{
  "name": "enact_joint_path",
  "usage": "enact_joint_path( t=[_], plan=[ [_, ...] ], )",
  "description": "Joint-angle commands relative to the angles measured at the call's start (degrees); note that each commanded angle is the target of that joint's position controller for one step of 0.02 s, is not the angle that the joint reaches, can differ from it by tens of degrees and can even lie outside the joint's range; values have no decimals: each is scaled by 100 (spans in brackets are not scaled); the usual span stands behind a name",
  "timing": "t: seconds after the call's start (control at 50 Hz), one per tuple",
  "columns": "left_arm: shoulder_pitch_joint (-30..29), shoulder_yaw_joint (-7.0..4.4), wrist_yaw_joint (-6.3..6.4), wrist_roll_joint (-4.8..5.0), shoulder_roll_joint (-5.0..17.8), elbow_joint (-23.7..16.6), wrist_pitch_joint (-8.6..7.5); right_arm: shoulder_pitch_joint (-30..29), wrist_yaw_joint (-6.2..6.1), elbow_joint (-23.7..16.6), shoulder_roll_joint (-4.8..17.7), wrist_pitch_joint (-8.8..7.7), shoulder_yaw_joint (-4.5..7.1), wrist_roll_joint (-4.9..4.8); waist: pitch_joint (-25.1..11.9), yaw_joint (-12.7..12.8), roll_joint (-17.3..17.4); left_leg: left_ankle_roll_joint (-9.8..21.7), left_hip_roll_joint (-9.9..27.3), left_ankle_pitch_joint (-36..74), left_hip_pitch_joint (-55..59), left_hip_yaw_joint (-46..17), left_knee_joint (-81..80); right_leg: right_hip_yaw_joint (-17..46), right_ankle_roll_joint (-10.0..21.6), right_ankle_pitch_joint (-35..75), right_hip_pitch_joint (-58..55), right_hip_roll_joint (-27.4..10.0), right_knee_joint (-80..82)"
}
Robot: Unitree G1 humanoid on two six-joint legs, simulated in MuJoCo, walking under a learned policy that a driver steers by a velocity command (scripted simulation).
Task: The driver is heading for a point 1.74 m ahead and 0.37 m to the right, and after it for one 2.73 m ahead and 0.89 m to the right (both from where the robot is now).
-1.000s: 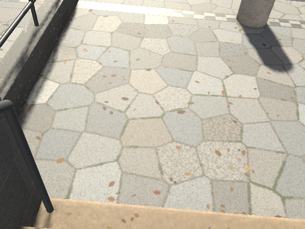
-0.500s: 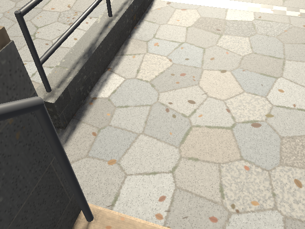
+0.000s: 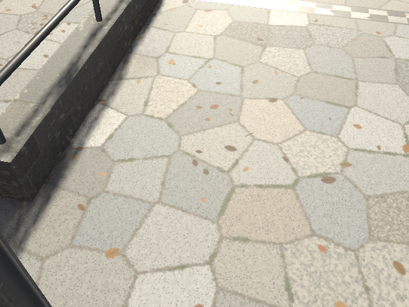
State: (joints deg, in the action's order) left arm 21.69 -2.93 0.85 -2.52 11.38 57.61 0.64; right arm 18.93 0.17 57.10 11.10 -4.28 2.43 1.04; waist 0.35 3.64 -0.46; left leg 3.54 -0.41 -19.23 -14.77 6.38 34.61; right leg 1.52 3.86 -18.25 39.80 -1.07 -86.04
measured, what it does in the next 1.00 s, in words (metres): goes down, turning right: right foot 0.18 m lower, then left foot 0.18 m lower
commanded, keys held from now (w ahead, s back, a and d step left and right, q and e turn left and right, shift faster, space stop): w+e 0.58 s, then w+q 0.42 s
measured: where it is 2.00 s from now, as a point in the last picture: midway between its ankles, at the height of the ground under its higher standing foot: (256, 287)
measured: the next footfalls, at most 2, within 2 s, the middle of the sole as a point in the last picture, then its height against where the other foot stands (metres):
right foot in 0.36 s outside the picture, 0.18 m lower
left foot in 0.94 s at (233, 299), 0.18 m lower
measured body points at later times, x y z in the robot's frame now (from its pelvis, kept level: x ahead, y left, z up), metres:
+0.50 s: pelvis +0.23 -0.08 -0.19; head +0.24 -0.10 +0.26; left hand +0.37 +0.14 -0.33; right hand +0.16 -0.31 -0.35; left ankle +0.24 +0.08 -0.72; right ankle +0.24 -0.13 -0.91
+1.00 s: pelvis +0.56 -0.11 -0.35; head +0.58 -0.10 +0.10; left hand +0.56 +0.14 -0.50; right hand +0.64 -0.39 -0.46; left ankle +0.67 -0.05 -1.09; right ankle +0.30 -0.15 -0.83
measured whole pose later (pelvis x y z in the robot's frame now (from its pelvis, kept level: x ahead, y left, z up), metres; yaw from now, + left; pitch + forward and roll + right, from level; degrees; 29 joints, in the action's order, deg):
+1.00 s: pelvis +0.56 -0.11 -0.35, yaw -17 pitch +1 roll -3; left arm 26.1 -1.8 1.9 -2.5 12.3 61.0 -4.4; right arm 6.4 3.5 52.4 13.3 -4.0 3.4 1.2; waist 0.3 4.9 0.6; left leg 2.7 -0.5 -6.3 -20.1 -3.0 24.1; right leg -1.9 6.6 -45.0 13.5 4.4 -95.4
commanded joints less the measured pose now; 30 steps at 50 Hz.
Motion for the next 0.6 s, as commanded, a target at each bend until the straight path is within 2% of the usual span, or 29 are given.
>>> enact_joint_path(
  t=[0.02, 0.04, 0.06, 0.08, 0.1, 0.12, 0.14, 0.16, 0.2, 0.22, 0.24, 0.26, 0.28, 0.3, 0.32, 0.34, 0.36, 0.38, 0.4, 0.42, 0.44, 0.46, 0.48, 0.5, 0.52, 0.54, 0.56, 0.58, 0.6],
  plan=[
    [140, -39, -114, -174, -40, -272, 93, 445, -106, -58, 805, -188, 126, -70, 562, 106, 587, 865, 1800, 2858, -1362, -1208, -1068, 146, -179, 1471, -283, -173, 1335],
    [402, -88, -87, -172, 79, -192, 132, 446, -92, -94, 958, -223, 180, -39, 237, 164, 674, 871, 1890, 3181, -960, -1249, -742, 63, -123, 1986, -201, -101, 1106],
    [-110, -178, -95, -66, 286, -397, 87, 382, -109, -26, 463, -279, 82, -167, 296, 148, 589, 578, 1573, 2098, -578, -992, -486, 567, -11, 3054, 291, -259, 2080],
    [-379, -204, -101, 7, 332, -483, 49, 469, -137, 14, 366, -317, 48, -158, 315, 21, 732, 488, 1604, 1489, -275, -1078, -343, 646, 92, 3514, 542, -223, 2511],
    [-657, -195, -117, -4, 311, -588, 37, 684, -172, 30, 439, -320, 37, -136, 296, -118, 769, 477, 1721, 1489, 6, -1208, -190, 704, 153, 3737, 776, -140, 2594],
    [-917, -135, -147, 22, 261, -724, -6, 532, -195, 0, 397, -313, 17, -118, 294, -106, 461, 340, 1532, 362, -567, -829, -23, 596, 56, 4793, 221, -55, 3517],
    [-1205, -80, -246, 42, 138, -761, -74, 461, -219, -42, 466, -274, -6, -96, 354, -168, 285, 237, 1390, -449, -1069, -596, -6, 275, 46, 5405, -497, 63, 3836],
    [-1559, -47, -323, 47, 115, -895, -106, 483, -237, -51, 497, -241, -13, -130, 508, -242, 328, 229, 1419, -747, -1424, -503, 2, 163, 20, 5578, -926, 124, 3972],
    [-1975, -36, -371, 90, 284, -1012, -131, 664, -210, -19, 691, -232, 39, -16, 1006, -518, 324, 217, 1468, -959, -1298, -379, 300, -41, -6, 5244, -917, 105, 4497],
    [-2158, -14, -360, 167, 272, -1075, -123, 759, -183, -11, 760, -180, 89, 69, 1214, -715, 480, 231, 1504, -714, -929, -397, 534, -134, 35, 4876, -726, 64, 4854],
    [-2427, 2, -352, 253, 340, -1208, -175, 960, -200, 19, 742, -141, 110, 101, 1376, -925, 404, 247, 1549, -500, -740, -246, 813, -293, 42, 4869, -828, 11, 5419],
    [-2513, 9, -379, 195, 345, -1223, -185, 1207, -227, 78, 686, -94, 97, 93, 1389, -1101, 371, 314, 1556, -186, -644, -218, 1072, -527, 75, 4445, -1077, 47, 5560],
    [-2448, 4, -377, 165, 355, -1226, -182, 1302, -264, 114, 823, -11, 135, 102, 1427, -1118, 444, 407, 1694, 391, -367, -311, 1377, -583, 157, 3653, -1111, 5, 5740],
    [-2065, -42, -360, 103, 428, -1109, -205, 1389, -273, 120, 888, 83, 155, 141, 1183, -1011, 353, 496, 1700, 1118, -38, -177, 2152, -621, 237, 3063, -1525, -18, 6132],
    [-1170, -89, -319, 127, 430, -747, -173, 1282, -318, 193, 861, 174, 118, 225, 594, -630, 421, 486, 1561, 1769, 94, 22, 3322, -661, 369, 3483, -2446, -67, 6419],
    [-121, -187, -316, 118, 609, -353, -153, 1165, -338, 137, 887, 197, 137, 198, -13, -59, 267, 455, 1364, 2206, -132, 203, 4672, -629, 441, 3497, -3786, 81, 6853],
    [494, -305, -332, -24, 979, -95, -174, 1079, -318, 81, 845, 200, 160, 135, -192, 311, -508, 318, 720, -504, -1153, 510, 7191, -277, 745, 3956, -4792, -174, 6851],
    [697, -355, -378, 19, 1536, -121, -182, 1283, -228, -283, 362, 177, 98, -12, -862, -94, -1527, 109, 342, -3621, -3878, 296, 9170, 491, 1116, 7332, -6900, -1032, 3901],
    [841, -388, -360, 343, 1642, -190, -123, 1129, -150, -664, 637, 147, 62, -14, -1882, 138, -947, 3, 612, -3089, -4668, -232, 9056, 1469, 1612, 6625, -7276, -1525, 3987],
    [1009, -360, -280, 262, 1561, -235, -68, 359, -126, -994, 695, 102, 60, 70, -1581, 436, -778, -50, 560, -2336, -5479, -593, 8264, 2377, 1921, 2953, -6747, -1867, 5352],
    [772, -322, -166, 186, 1427, -212, 2, -41, -113, -992, 689, 91, 51, 218, -836, 310, -723, -117, 678, -2173, -5672, -785, 7630, 3058, 1991, 562, -5692, -1953, 6037],
    [399, -226, -154, 172, 1153, -353, -21, 15, -77, -858, 907, 144, 129, 305, -339, 10, -236, -189, 762, -1852, -5402, -893, 7212, 3252, 1969, -47, -4745, -1886, 6142],
    [50, -68, -162, 25, 834, -409, -133, 92, -108, -753, 911, 178, 167, 246, 203, -361, 105, -311, 908, -362, -4825, -1121, 5733, 2875, 1717, 228, -3468, -1701, 6050],
    [-429, 25, -73, 81, 677, -551, -217, -438, -59, -971, 738, 272, 93, 211, 687, -590, 157, -603, 819, 510, -3871, -989, 4318, 2442, 1514, 573, -1854, -1294, 6488],
    [-433, -52, -3, 131, 927, -497, -276, -517, -51, -904, 565, 366, 88, 334, 599, -629, 72, -733, 741, 889, -3052, -853, 3802, 2259, 1511, 1203, -1244, -1011, 6539],
    [-372, -114, 35, 123, 1097, -464, -297, -154, -33, -745, 428, 425, 45, 419, 260, -738, -40, -814, 701, 958, -2692, -805, 3780, 2263, 1554, 2055, -1329, -923, 6341],
    [-207, -216, 25, 89, 1281, -379, -338, 517, -15, -400, 438, 443, 64, 343, -131, -856, -195, -733, 638, 1616, -2284, -753, 3923, 2094, 1524, 2937, -1516, -892, 6202],
    [-189, -164, 25, 153, 959, -267, -412, 75, 14, -542, 834, 391, 216, 144, 102, -792, -217, -686, 721, 2734, -2756, -1097, 3069, 1887, 1300, 2211, -1844, -552, 5901],
    [-88, -115, -1, 240, 841, -265, -469, -280, 33, -645, 816, 320, 246, 93, 175, -708, -302, -559, 726, 3108, -2874, -1115, 2539, 1987, 1250, 1685, -2019, -515, 5842]
  ],
)
Velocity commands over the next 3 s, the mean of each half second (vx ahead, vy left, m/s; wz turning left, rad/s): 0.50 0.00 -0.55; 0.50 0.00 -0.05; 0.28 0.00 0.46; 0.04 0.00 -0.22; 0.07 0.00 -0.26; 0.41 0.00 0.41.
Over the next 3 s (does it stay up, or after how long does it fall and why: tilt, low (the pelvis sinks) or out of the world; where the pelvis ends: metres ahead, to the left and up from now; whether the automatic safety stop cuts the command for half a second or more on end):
stays up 0.96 -0.13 -0.35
